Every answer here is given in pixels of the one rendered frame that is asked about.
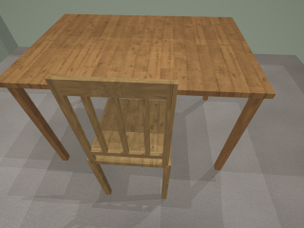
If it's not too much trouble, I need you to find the chair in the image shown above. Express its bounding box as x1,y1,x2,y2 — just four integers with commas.
45,75,179,199

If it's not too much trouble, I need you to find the table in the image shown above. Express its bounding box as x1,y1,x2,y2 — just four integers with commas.
0,13,276,171

